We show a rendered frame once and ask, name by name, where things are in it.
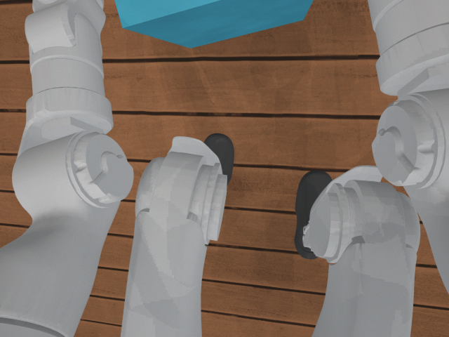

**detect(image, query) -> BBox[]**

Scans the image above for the right robot upper arm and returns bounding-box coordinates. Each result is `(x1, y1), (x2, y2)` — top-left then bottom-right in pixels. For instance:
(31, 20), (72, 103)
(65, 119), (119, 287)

(372, 88), (449, 294)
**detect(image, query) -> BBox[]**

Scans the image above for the robot left shin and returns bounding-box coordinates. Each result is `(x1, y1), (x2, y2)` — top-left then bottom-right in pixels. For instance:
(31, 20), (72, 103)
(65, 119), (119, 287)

(135, 136), (222, 217)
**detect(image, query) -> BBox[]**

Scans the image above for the robot shin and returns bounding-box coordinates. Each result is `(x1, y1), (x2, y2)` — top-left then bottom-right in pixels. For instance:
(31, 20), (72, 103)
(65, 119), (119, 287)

(302, 165), (420, 258)
(135, 136), (222, 217)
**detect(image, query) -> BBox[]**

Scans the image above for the left robot forearm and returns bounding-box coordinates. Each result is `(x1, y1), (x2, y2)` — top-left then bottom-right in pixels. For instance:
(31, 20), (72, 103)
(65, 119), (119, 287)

(16, 0), (114, 160)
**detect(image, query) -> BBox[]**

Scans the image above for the right robot forearm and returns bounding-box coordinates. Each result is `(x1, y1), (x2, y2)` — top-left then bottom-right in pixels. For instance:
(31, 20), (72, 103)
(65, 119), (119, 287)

(368, 0), (449, 98)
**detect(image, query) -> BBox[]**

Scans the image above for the carton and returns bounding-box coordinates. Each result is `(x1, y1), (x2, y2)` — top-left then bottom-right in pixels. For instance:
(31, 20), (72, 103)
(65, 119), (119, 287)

(115, 0), (313, 48)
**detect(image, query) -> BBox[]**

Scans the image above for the robot right shin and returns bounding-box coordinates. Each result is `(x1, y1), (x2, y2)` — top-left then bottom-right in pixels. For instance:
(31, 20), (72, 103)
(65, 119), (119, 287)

(302, 165), (420, 258)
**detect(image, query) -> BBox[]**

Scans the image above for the left robot upper arm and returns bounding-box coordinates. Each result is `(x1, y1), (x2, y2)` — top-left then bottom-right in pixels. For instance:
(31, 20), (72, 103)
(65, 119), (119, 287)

(0, 131), (134, 337)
